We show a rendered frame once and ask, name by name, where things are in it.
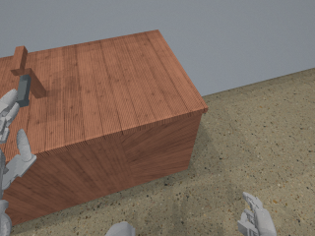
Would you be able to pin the left robot forearm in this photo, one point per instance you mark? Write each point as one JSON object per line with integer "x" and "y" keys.
{"x": 5, "y": 220}

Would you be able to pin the counter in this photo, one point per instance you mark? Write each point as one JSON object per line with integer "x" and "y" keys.
{"x": 104, "y": 116}

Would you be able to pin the tap lever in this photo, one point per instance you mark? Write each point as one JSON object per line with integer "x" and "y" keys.
{"x": 24, "y": 90}

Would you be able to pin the left robot thigh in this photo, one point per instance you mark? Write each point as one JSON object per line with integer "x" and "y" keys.
{"x": 121, "y": 229}

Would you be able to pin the robot left hand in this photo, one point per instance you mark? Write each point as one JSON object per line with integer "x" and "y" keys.
{"x": 20, "y": 163}

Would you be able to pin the robot right hand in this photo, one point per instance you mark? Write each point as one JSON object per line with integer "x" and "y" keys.
{"x": 260, "y": 222}

